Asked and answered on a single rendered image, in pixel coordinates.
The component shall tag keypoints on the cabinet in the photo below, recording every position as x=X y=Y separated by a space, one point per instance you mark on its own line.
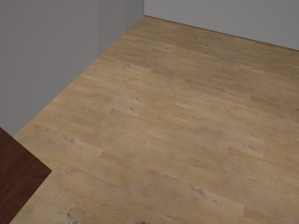
x=21 y=174

